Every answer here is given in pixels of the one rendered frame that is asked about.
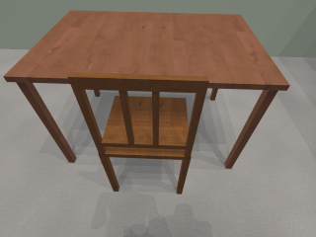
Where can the chair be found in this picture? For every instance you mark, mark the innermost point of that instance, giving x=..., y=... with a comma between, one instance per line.
x=143, y=127

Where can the table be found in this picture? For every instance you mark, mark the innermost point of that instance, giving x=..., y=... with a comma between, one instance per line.
x=221, y=47

